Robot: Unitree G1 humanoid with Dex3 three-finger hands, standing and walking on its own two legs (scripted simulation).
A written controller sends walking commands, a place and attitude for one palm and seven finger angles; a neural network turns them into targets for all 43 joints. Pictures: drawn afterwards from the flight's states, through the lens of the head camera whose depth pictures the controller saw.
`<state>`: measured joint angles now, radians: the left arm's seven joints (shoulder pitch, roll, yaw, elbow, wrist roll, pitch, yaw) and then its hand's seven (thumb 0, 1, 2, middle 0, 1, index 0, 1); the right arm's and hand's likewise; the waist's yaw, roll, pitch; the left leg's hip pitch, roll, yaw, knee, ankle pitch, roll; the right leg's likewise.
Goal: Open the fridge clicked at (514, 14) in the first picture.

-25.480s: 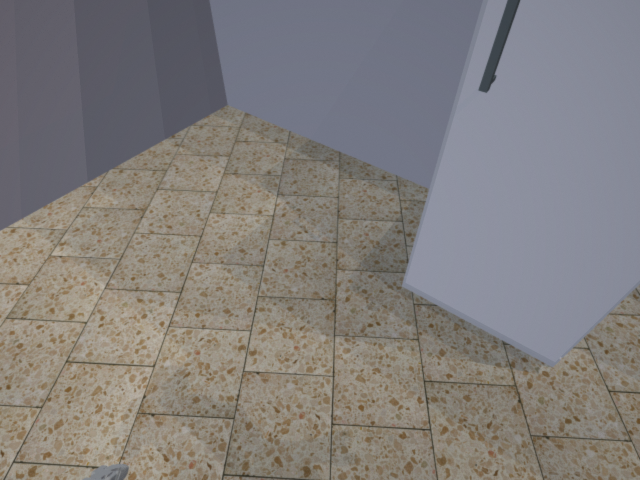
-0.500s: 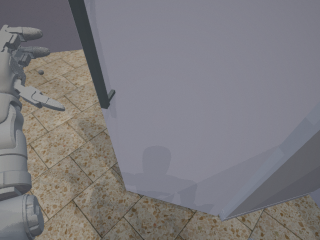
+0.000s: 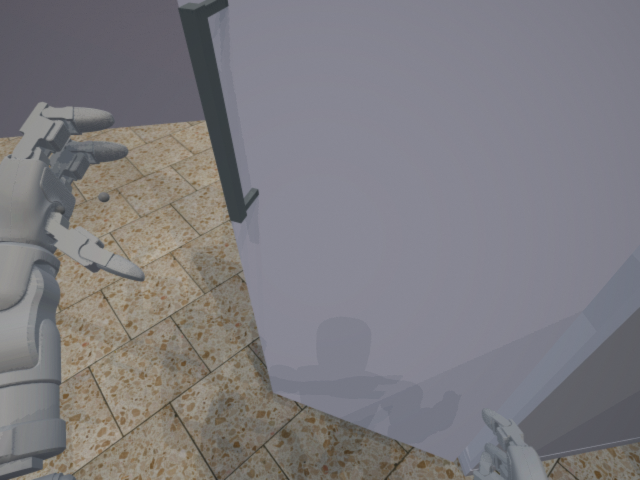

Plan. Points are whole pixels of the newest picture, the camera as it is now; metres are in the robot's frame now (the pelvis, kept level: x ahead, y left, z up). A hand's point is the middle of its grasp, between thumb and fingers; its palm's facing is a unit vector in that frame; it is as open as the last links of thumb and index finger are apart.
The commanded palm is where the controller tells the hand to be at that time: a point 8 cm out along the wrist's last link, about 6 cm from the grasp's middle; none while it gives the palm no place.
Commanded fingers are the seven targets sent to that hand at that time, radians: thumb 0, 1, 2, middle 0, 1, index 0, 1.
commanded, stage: slip the hand off the handle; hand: left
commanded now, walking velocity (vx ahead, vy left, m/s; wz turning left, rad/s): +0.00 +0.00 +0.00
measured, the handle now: (229, 125) +0.45 +0.16 +0.24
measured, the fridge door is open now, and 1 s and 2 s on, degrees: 60 60 60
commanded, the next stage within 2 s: draw the hand back to the body in 0.16 s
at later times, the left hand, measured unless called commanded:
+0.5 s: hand (89, 237) +0.28 +0.26 +0.21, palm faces +0.13 -0.99 -0.06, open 14.7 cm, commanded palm +0.23 +0.30 +0.22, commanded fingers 0.00 -0.55 0.20 -0.25 -1.15 -0.25 -1.15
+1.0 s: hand (40, 300) +0.21 +0.28 +0.20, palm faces +0.46 -0.84 -0.27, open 13.5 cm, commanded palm +0.17 +0.31 +0.20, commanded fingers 0.00 0.07 0.50 -0.23 -0.79 -0.23 -0.79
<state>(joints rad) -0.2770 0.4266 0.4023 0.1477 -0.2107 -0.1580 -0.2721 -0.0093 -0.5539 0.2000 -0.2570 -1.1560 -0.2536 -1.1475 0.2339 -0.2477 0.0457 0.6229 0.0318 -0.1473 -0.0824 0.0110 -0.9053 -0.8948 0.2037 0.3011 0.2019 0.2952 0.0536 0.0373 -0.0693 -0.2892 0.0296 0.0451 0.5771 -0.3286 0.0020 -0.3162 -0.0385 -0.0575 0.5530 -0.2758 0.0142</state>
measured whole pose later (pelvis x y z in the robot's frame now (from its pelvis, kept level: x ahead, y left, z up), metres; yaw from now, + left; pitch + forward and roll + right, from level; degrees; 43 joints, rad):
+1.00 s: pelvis -0.01 +0.01 +0.00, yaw +1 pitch -2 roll -1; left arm 0.21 0.36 0.34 -0.38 -0.11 0.02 0.06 -0.01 -0.26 0.34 -0.25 -0.99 -0.24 -0.98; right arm 0.22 -0.22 0.07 0.65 0.00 -0.25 -0.06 0.01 -0.90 -0.89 0.20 0.30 0.20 0.30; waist 0.09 0.02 -0.02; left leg -0.21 0.02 0.03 0.57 -0.32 0.01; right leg -0.22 -0.05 -0.07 0.52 -0.26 0.03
